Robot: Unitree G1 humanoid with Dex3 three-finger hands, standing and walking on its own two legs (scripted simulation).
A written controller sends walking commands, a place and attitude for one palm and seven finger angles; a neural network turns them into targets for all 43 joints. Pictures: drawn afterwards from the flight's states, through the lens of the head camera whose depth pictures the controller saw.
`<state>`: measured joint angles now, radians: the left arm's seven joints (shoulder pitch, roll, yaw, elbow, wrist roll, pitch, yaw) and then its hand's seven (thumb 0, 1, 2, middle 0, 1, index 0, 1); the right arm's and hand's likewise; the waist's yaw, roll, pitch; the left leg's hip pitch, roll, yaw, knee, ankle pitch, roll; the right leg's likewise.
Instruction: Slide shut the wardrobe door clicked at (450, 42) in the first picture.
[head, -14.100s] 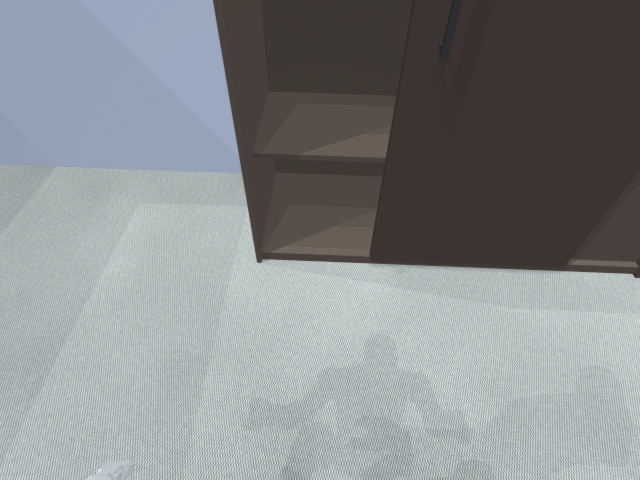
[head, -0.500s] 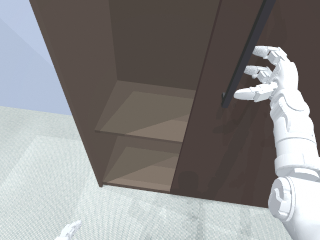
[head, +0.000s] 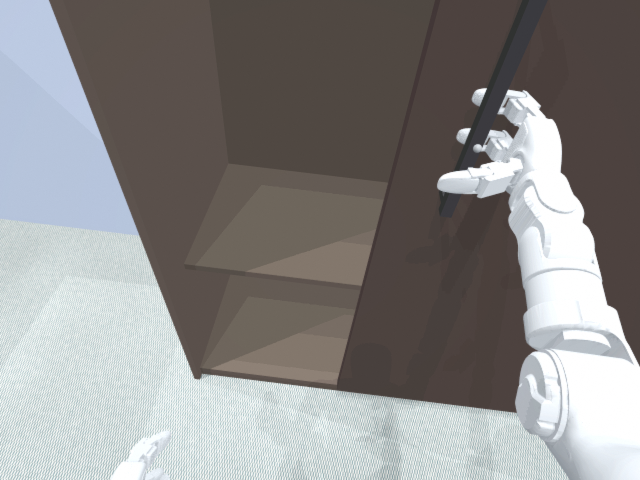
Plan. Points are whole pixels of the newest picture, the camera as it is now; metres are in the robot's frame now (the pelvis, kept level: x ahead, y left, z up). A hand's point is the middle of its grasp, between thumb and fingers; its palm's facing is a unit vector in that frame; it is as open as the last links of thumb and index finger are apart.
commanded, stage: slide the fingers in behind the handle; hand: right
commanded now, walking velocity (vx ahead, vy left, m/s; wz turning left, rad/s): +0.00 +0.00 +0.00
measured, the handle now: (482, 109) +0.51 -0.14 +0.25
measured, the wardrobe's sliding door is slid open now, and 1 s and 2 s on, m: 0.44 0.44 0.44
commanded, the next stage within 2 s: grip the handle and tug to test in 0.88 s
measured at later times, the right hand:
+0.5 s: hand (463, 146) +0.46 -0.11 +0.23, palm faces +0.03 +1.00 +0.00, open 14.0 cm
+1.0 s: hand (470, 149) +0.45 -0.12 +0.23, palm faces +0.04 +1.00 +0.00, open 14.0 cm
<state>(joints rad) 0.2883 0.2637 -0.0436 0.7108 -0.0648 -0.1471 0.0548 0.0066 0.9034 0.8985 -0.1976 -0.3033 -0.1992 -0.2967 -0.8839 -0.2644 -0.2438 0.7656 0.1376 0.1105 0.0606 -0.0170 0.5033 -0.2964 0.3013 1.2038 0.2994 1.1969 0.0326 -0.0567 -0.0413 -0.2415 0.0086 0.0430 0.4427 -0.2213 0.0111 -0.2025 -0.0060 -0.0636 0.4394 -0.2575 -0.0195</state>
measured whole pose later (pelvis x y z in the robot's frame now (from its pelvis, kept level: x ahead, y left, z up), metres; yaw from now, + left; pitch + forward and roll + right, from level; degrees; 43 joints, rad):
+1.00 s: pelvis +0.00 +0.00 +0.00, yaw +0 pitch +1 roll +0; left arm 0.30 0.26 -0.04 0.72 -0.06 -0.14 0.05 0.01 0.90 0.90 -0.20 -0.30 -0.20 -0.30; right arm -0.89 -0.25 -0.23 0.77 0.13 0.12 0.02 -0.02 0.50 -0.30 0.31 1.21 0.30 1.20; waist 0.04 -0.05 -0.04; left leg -0.24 0.01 0.03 0.44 -0.22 0.01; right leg -0.21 -0.01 -0.07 0.45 -0.26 -0.02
